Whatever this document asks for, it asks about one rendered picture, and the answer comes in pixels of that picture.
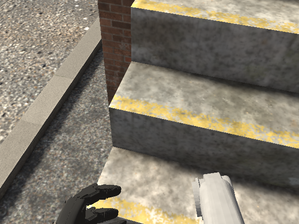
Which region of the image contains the robot right thigh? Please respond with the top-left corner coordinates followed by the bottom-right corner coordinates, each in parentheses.
top-left (192, 172), bottom-right (245, 224)

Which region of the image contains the robot left hand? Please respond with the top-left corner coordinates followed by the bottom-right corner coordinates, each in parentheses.
top-left (52, 183), bottom-right (127, 224)

